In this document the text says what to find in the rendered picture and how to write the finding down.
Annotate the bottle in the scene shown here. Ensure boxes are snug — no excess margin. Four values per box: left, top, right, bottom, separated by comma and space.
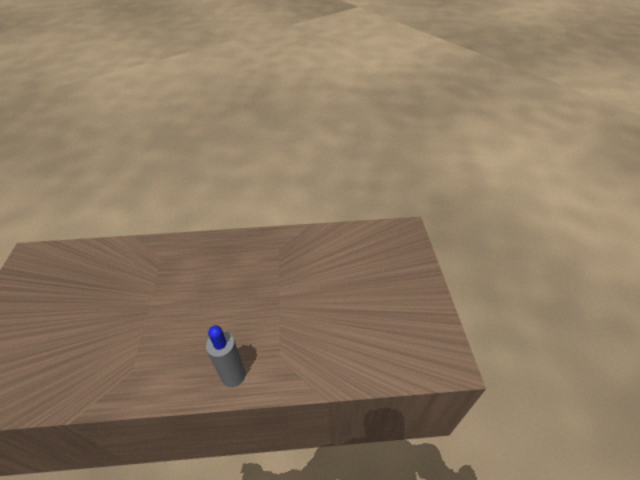
206, 325, 246, 387

